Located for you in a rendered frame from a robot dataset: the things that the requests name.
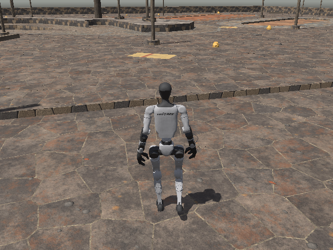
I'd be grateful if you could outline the robot left upper arm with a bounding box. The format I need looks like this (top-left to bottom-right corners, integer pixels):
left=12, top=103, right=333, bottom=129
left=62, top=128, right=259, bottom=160
left=143, top=105, right=155, bottom=135

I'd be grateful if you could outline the right robot forearm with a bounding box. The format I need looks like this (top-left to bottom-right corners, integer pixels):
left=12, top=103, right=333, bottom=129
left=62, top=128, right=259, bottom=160
left=185, top=126, right=196, bottom=148

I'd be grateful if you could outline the robot right upper arm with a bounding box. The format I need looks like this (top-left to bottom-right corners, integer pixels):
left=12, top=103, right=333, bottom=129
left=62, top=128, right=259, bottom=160
left=176, top=105, right=190, bottom=133

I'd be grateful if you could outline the left robot hand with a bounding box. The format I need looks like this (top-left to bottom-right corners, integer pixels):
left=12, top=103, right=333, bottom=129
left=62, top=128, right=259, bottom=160
left=137, top=152, right=149, bottom=166

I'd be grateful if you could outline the left robot forearm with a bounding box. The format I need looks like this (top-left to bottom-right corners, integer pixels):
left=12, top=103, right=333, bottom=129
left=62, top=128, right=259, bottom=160
left=137, top=127, right=148, bottom=153

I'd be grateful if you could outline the right robot hand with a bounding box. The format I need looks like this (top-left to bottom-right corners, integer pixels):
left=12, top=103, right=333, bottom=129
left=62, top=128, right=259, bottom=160
left=185, top=147, right=197, bottom=159

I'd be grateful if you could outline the left robot thigh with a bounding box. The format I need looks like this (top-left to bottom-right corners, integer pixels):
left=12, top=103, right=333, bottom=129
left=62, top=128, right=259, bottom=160
left=149, top=145, right=162, bottom=181

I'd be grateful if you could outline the left robot foot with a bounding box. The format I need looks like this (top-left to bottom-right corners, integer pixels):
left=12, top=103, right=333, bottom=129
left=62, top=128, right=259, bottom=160
left=156, top=199, right=163, bottom=212

